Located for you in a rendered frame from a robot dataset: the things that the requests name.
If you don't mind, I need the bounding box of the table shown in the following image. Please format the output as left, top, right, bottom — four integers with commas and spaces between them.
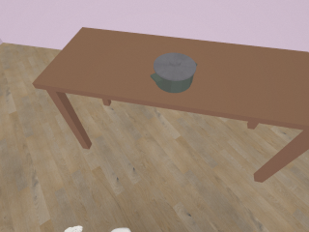
32, 27, 309, 183

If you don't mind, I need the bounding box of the lid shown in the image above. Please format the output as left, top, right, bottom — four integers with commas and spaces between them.
154, 52, 197, 81

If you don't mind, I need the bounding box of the pot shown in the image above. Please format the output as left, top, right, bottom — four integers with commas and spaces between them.
150, 63, 198, 94

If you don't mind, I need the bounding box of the knob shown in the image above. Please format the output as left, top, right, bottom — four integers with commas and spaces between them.
169, 57, 182, 67

